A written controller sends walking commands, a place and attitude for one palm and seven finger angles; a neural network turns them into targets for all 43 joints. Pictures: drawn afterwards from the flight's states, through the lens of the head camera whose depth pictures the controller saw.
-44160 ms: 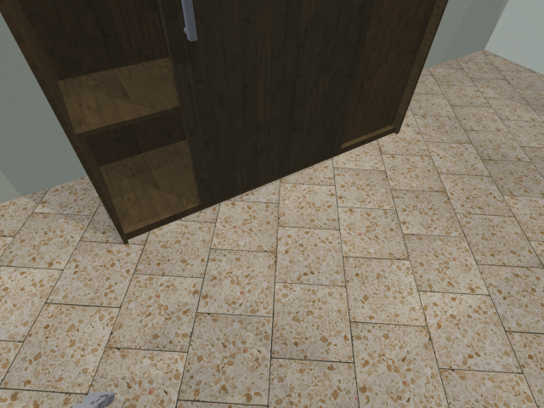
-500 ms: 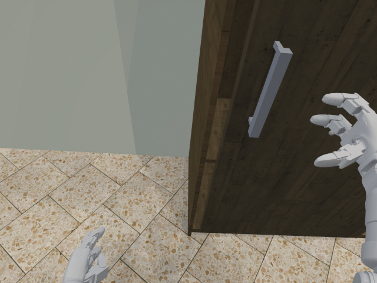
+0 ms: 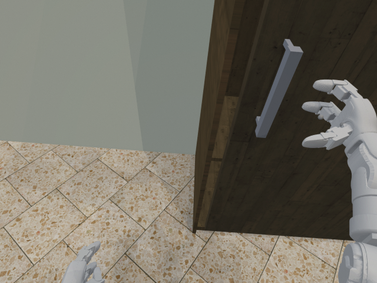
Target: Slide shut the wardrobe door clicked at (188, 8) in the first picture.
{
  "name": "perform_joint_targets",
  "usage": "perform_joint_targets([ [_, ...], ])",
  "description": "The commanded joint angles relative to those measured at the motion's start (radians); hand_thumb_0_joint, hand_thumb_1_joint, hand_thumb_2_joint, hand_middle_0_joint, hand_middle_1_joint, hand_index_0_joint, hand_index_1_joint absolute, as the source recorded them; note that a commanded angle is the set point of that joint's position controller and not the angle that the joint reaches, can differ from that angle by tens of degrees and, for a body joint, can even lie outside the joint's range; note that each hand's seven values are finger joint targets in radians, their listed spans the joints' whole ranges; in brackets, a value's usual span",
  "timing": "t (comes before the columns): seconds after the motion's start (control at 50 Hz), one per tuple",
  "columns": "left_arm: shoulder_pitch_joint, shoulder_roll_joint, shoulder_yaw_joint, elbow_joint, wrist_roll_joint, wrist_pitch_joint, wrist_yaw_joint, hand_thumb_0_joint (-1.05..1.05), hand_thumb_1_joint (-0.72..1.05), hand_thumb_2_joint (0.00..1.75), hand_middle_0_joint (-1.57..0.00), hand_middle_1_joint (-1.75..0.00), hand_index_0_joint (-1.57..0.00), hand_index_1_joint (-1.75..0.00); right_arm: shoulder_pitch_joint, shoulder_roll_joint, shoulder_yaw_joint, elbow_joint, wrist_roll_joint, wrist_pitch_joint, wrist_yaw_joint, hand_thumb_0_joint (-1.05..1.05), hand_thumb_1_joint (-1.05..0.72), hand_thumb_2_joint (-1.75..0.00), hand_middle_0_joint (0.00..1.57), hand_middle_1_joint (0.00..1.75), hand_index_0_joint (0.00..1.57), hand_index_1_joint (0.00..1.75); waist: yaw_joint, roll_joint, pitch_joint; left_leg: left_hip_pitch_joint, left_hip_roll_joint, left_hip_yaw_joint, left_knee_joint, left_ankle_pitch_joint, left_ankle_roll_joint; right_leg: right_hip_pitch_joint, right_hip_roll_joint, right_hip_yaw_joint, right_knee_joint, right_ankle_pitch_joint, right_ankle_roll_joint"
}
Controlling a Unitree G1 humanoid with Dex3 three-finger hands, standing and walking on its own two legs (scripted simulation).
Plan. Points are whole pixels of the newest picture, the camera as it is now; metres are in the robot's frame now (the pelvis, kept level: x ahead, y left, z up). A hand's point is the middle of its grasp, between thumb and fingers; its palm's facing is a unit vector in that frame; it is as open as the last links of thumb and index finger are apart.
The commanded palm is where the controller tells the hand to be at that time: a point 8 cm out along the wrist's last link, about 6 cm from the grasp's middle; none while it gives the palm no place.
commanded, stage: move the hooked fingers beside the handle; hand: right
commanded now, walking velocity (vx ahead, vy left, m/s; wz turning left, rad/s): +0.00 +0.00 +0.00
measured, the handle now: (272, 92) +0.50 -0.14 +0.18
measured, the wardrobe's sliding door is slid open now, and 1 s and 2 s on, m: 0.04 0.04 0.04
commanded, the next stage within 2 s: feel for the door with the fingertips in 1.06 s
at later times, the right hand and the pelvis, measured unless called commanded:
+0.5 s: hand (307, 107) +0.44 -0.20 +0.19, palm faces +0.00 +1.00 -0.02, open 14.0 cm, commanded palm +0.41 -0.25 +0.19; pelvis +0.01 +0.00 +0.00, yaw +2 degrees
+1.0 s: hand (310, 107) +0.44 -0.20 +0.19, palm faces +0.00 +1.00 +0.00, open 14.0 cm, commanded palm +0.42 -0.26 +0.18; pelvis +0.00 +0.00 +0.00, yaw +1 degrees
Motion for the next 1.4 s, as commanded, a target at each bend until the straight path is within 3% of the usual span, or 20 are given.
perform_joint_targets([
  [0.0, -0.040, 0.132, 0.055, -0.123, 0.000, -0.040, 0.010, 0.00, 0.90, 0.90, -0.20, -0.30, -0.20, -0.30, -0.473, -0.295, -0.091, -0.152, 0.005, -0.083, -0.016, 0.00, 0.50, -0.30, 0.30, 1.20, 0.30, 1.20, 0.003, 0.031, -0.272, 0.014, 0.003, -0.033, -0.060, 0.300, 0.003, 0.160, -0.005, 0.034, -0.037, 0.250, -0.024],
  [0.18, 0.015, 0.140, 0.065, -0.097, 0.004, -0.025, 0.003, 0.00, 0.90, 0.90, -0.20, -0.30, -0.20, -0.30, -0.592, -0.263, -0.044, -0.060, -0.013, -0.140, -0.026, 0.00, 0.50, -0.30, 0.30, 1.20, 0.30, 1.20, 0.029, 0.002, -0.285, -0.012, -0.002, -0.034, -0.056, 0.307, 0.005, 0.173, -0.009, 0.033, -0.029, 0.265, -0.024],
  [0.26, 0.042, 0.150, 0.071, -0.087, 0.007, -0.012, 0.001, 0.00, 0.90, 0.90, -0.20, -0.30, -0.20, -0.30, -0.566, -0.322, -0.098, 0.025, -0.024, -0.144, -0.036, 0.00, 0.50, -0.30, 0.30, 1.20, 0.30, 1.20, 0.017, 0.048, -0.282, 0.018, 0.000, -0.043, -0.055, 0.326, -0.001, 0.119, -0.007, 0.016, -0.029, 0.252, -0.029],
  [0.36, 0.040, 0.145, 0.076, -0.115, 0.007, -0.004, -0.011, 0.00, 0.90, 0.90, -0.20, -0.30, -0.20, -0.30, -0.523, -0.295, -0.083, -0.068, -0.026, -0.174, -0.029, 0.00, 0.50, -0.30, 0.30, 1.20, 0.30, 1.20, 0.006, -0.012, -0.337, 0.048, -0.002, -0.043, -0.041, 0.397, 0.005, 0.166, -0.006, 0.013, -0.022, 0.328, -0.029],
  [0.42, 0.036, 0.144, 0.077, -0.110, 0.004, 0.006, -0.007, 0.00, 0.90, 0.90, -0.20, -0.30, -0.20, -0.30, -0.515, -0.267, -0.065, -0.067, -0.009, -0.166, -0.025, 0.00, 0.50, -0.30, 0.30, 1.20, 0.30, 1.20, 0.018, 0.026, -0.283, 0.027, -0.005, -0.039, -0.052, 0.380, 0.001, 0.148, -0.013, 0.007, -0.027, 0.307, -0.031],
  [0.5, 0.028, 0.144, 0.076, -0.111, 0.004, 0.006, -0.004, 0.00, 0.90, 0.90, -0.20, -0.30, -0.20, -0.30, -0.536, -0.294, -0.085, -0.094, -0.021, -0.158, -0.042, 0.00, 0.50, -0.30, 0.30, 1.20, 0.30, 1.20, 0.016, -0.022, -0.283, 0.009, -0.005, -0.044, -0.060, 0.328, 0.002, 0.156, -0.010, 0.010, -0.037, 0.265, -0.031],
  [0.54, 0.024, 0.142, 0.077, -0.116, 0.007, 0.005, -0.005, 0.00, 0.90, 0.90, -0.20, -0.30, -0.20, -0.30, -0.542, -0.299, -0.090, -0.137, -0.025, -0.165, -0.051, 0.00, 0.50, -0.30, 0.30, 1.20, 0.30, 1.20, 0.014, -0.005, -0.327, 0.037, -0.005, -0.042, -0.052, 0.353, 0.003, 0.175, -0.011, 0.014, -0.033, 0.292, -0.031],
  [0.58, 0.018, 0.139, 0.073, -0.112, 0.004, 0.005, -0.002, 0.00, 0.90, 0.90, -0.20, -0.30, -0.20, -0.30, -0.534, -0.274, -0.074, -0.113, -0.019, -0.158, -0.049, 0.00, 0.50, -0.30, 0.30, 1.20, 0.30, 1.20, 0.020, -0.006, -0.293, 0.017, -0.006, -0.041, -0.059, 0.335, 0.002, 0.170, -0.012, 0.013, -0.037, 0.276, -0.030],
  [0.62, 0.025, 0.145, 0.071, -0.096, 0.003, 0.009, 0.002, 0.00, 0.90, 0.90, -0.20, -0.30, -0.20, -0.30, -0.551, -0.274, -0.067, -0.058, -0.013, -0.149, -0.046, 0.00, 0.50, -0.30, 0.30, 1.20, 0.30, 1.20, 0.034, 0.052, -0.250, 0.001, -0.005, -0.042, -0.072, 0.309, -0.002, 0.138, -0.013, 0.009, -0.036, 0.234, -0.035],
  [0.68, 0.020, 0.142, 0.068, -0.100, 0.002, 0.008, 0.003, 0.00, 0.90, 0.90, -0.20, -0.30, -0.20, -0.30, -0.584, -0.265, -0.046, -0.037, -0.026, -0.150, -0.041, 0.00, 0.50, -0.30, 0.30, 1.20, 0.30, 1.20, 0.034, -0.017, -0.262, -0.015, -0.001, -0.045, -0.066, 0.296, 0.001, 0.149, -0.008, 0.012, -0.036, 0.226, -0.031],
  [0.74, 0.027, 0.146, 0.068, -0.096, 0.003, 0.011, 0.003, 0.00, 0.90, 0.90, -0.20, -0.30, -0.20, -0.30, -0.586, -0.275, -0.051, -0.001, -0.024, -0.162, -0.038, 0.00, 0.50, -0.30, 0.30, 1.20, 0.30, 1.20, 0.038, 0.027, -0.269, -0.005, -0.001, -0.044, -0.061, 0.308, 0.001, 0.137, -0.009, 0.014, -0.029, 0.230, -0.032],
  [0.86, 0.033, 0.147, 0.069, -0.095, 0.003, 0.009, 0.001, 0.00, 0.90, 0.90, -0.20, -0.30, -0.20, -0.30, -0.632, -0.293, -0.057, 0.015, -0.027, -0.191, -0.031, 0.00, 0.50, -0.30, 0.30, 1.20, 0.30, 1.20, 0.037, -0.024, -0.312, -0.006, 0.001, -0.049, -0.051, 0.321, 0.003, 0.160, -0.007, 0.018, -0.018, 0.251, -0.029],
  [0.92, 0.041, 0.149, 0.071, -0.097, 0.005, 0.014, -0.003, 0.00, 0.90, 0.90, -0.20, -0.30, -0.20, -0.30, -0.579, -0.290, -0.070, 0.027, -0.016, -0.190, -0.028, 0.00, 0.50, -0.30, 0.30, 1.20, 0.30, 1.20, 0.027, 0.041, -0.315, 0.021, -0.001, -0.042, -0.047, 0.355, 0.003, 0.146, -0.010, 0.017, -0.014, 0.279, -0.031],
  [1.02, 0.038, 0.152, 0.071, -0.105, 0.002, 0.023, -0.003, 0.00, 0.90, 0.90, -0.20, -0.30, -0.20, -0.30, -0.568, -0.310, -0.078, 0.029, -0.024, -0.177, -0.027, 0.00, 0.50, -0.30, 0.30, 1.20, 0.30, 1.20, 0.024, 0.014, -0.262, 0.003, 0.000, -0.042, -0.049, 0.323, 0.004, 0.114, -0.010, 0.014, -0.022, 0.249, -0.031],
  [1.08, 0.038, 0.149, 0.073, -0.114, 0.003, 0.020, -0.003, 0.00, 0.90, 0.90, -0.20, -0.30, -0.20, -0.30, -0.582, -0.307, -0.080, -0.022, -0.022, -0.183, -0.030, 0.00, 0.50, -0.30, 0.30, 1.20, 0.30, 1.20, 0.026, -0.014, -0.305, 0.002, -0.003, -0.043, -0.047, 0.331, 0.004, 0.154, -0.011, 0.018, -0.021, 0.271, -0.029],
  [1.14, 0.047, 0.155, 0.073, -0.101, 0.004, 0.023, 0.001, 0.00, 0.90, 0.90, -0.20, -0.30, -0.20, -0.30, -0.580, -0.320, -0.094, 0.014, -0.013, -0.184, -0.026, 0.00, 0.50, -0.30, 0.30, 1.20, 0.30, 1.20, 0.036, 0.052, -0.279, 0.001, -0.005, -0.044, -0.055, 0.315, -0.002, 0.124, -0.014, 0.014, -0.024, 0.239, -0.034],
  [1.2, 0.041, 0.146, 0.071, -0.100, 0.002, 0.015, 0.001, 0.00, 0.90, 0.90, -0.20, -0.30, -0.20, -0.30, -0.641, -0.248, -0.019, -0.024, -0.023, -0.188, -0.024, 0.00, 0.50, -0.30, 0.30, 1.20, 0.30, 1.20, 0.048, -0.061, -0.275, -0.047, -0.005, -0.037, -0.053, 0.284, 0.006, 0.165, -0.014, 0.025, -0.024, 0.245, -0.025],
  [1.28, 0.046, 0.144, 0.077, -0.094, 0.006, 0.002, -0.006, 0.00, 0.90, 0.90, -0.20, -0.30, -0.20, -0.30, -0.636, -0.180, 0.003, -0.067, -0.007, -0.182, -0.048, 0.00, 0.50, -0.30, 0.30, 1.20, 0.30, 1.20, 0.046, -0.047, -0.336, -0.059, -0.012, -0.025, -0.046, 0.293, 0.009, 0.233, -0.021, 0.046, -0.017, 0.300, -0.017],
  [1.32, 0.053, 0.147, 0.077, -0.081, 0.009, 0.006, -0.009, 0.00, 0.90, 0.90, -0.20, -0.30, -0.20, -0.30, -0.592, -0.178, -0.008, -0.027, -0.003, -0.166, -0.064, 0.00, 0.50, -0.30, 0.30, 1.20, 0.30, 1.20, 0.037, 0.009, -0.305, -0.050, -0.014, -0.020, -0.048, 0.293, 0.010, 0.194, -0.023, 0.043, -0.018, 0.298, -0.019],
  [1.38, 0.045, 0.143, 0.077, -0.088, 0.008, 0.012, -0.017, 0.00, 0.90, 0.90, -0.20, -0.30, -0.20, -0.30, -0.582, -0.177, -0.013, -0.026, -0.024, -0.147, -0.096, 0.00, 0.50, -0.30, 0.30, 1.20, 0.30, 1.20, 0.029, 0.023, -0.295, -0.035, -0.010, -0.024, -0.040, 0.314, 0.006, 0.166, -0.018, 0.032, -0.022, 0.297, -0.022],
])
